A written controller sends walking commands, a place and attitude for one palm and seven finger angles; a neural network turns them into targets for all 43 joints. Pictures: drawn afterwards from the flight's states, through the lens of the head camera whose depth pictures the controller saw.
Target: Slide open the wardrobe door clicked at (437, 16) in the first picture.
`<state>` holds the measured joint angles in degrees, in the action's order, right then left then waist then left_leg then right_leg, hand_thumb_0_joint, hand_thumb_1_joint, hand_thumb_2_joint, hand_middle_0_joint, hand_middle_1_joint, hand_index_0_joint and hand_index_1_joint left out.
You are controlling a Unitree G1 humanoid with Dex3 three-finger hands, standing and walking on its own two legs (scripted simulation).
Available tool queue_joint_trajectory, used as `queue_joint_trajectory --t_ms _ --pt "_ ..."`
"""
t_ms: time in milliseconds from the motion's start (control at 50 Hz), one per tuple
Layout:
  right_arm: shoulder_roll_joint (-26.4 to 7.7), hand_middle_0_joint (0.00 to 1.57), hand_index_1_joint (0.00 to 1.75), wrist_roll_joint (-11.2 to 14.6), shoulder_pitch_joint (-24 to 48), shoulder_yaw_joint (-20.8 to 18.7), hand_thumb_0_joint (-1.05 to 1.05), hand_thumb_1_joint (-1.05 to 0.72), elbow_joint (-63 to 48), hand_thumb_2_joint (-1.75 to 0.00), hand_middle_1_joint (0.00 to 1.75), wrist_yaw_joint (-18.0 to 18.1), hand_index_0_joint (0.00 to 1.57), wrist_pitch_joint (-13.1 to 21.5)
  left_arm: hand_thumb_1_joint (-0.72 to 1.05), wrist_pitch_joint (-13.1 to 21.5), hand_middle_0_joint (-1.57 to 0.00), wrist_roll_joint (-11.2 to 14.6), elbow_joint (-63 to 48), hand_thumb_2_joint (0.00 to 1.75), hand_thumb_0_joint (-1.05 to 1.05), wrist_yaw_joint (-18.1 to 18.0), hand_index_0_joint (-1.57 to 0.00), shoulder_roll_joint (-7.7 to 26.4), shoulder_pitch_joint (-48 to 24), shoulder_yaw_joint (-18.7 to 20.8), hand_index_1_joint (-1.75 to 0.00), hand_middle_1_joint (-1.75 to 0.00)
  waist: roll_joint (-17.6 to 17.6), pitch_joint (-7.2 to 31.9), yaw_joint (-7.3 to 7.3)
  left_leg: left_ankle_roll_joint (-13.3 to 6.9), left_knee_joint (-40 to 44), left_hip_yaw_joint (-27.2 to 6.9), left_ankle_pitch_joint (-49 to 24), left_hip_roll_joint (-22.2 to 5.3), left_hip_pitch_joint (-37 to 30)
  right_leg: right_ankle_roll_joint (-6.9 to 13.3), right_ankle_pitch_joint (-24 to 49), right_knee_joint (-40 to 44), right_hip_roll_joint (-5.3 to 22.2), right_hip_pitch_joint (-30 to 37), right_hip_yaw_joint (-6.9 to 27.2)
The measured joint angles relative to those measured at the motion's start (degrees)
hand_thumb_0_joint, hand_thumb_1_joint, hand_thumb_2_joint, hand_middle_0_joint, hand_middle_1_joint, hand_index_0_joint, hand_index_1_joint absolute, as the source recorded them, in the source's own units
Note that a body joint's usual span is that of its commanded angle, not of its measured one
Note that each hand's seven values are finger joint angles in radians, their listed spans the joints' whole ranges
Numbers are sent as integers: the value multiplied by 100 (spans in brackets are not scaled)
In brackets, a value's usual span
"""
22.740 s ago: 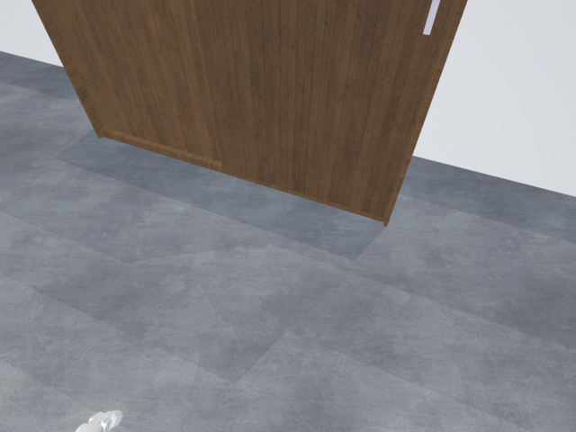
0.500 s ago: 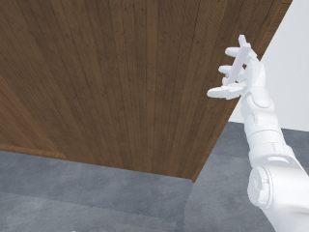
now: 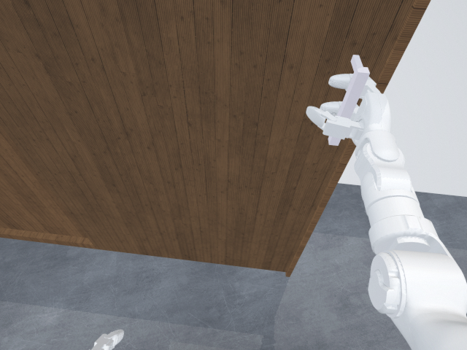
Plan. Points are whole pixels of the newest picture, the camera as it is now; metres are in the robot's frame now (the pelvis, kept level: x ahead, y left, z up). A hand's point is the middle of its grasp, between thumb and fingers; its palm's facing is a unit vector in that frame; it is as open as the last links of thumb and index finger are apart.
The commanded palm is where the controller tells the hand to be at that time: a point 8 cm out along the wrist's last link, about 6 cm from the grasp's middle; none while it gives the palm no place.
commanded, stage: grip the handle and tug to test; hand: right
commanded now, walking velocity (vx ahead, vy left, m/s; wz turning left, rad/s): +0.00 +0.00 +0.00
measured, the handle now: (344, 103) +0.52 -0.13 +0.17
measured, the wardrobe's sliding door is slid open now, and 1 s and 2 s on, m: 0.00 0.00 0.02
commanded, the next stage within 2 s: tug the door sideways, standing still in 0.94 s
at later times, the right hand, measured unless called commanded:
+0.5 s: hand (335, 116) +0.47 -0.11 +0.18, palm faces +0.00 +1.00 +0.00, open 5.1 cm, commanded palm +0.44 -0.16 +0.18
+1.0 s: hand (335, 118) +0.46 -0.11 +0.18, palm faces -0.01 +1.00 +0.03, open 5.3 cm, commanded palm +0.42 -0.17 +0.18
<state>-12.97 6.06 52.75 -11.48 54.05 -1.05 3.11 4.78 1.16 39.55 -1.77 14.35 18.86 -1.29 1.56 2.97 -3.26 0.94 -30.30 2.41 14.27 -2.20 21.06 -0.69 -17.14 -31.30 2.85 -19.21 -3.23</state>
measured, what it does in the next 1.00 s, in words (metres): stands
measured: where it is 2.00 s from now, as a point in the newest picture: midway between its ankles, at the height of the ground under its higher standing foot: outside the picture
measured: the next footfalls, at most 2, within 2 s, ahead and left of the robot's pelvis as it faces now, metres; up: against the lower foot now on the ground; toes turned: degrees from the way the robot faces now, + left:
none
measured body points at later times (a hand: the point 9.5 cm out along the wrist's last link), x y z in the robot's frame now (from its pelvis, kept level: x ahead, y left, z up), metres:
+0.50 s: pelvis +0.00 +0.00 +0.00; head +0.02 +0.01 +0.45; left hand +0.07 +0.25 -0.12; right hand +0.46 -0.16 +0.18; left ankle +0.01 +0.13 -0.73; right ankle -0.02 -0.13 -0.73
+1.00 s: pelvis +0.02 +0.00 +0.00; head +0.03 +0.01 +0.45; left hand +0.11 +0.25 -0.11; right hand +0.46 -0.16 +0.18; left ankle +0.01 +0.13 -0.73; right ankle -0.02 -0.13 -0.73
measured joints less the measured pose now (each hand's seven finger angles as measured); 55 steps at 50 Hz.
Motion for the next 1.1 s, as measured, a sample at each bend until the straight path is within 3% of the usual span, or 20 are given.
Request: queue_joint_trajectory --t_ms 280,740,1100 --pt "-69 43 138 20 -54 -26 1 -78 -17 -84 138 -66 43 1 90 -50 -21 14 26 89 1 -23 -20 33 84 22 -30 -30 -8 -9 -29 -7 28 -1 -24 12 -22 -5 20 21 9 20 2" --pt "-49 41 140 63 -213 -38 1 -79 -207 -83 140 33 40 36 90 53 -21 16 19 89 1 25 -20 10 131 29 -30 -30 16 2 -36 17 61 -90 -64 11 -1 18 30 61 0 40 -83" --pt "232 36 140 145 -1320 2 2 -79 -2095 -79 140 -32 39 -894 90 -259 -20 34 -242 89 1 -13 -20 -34 -232 48 -30 -30 30 67 127 22 365 -142 19 75 -486 -8 -62 393 48 569 -159"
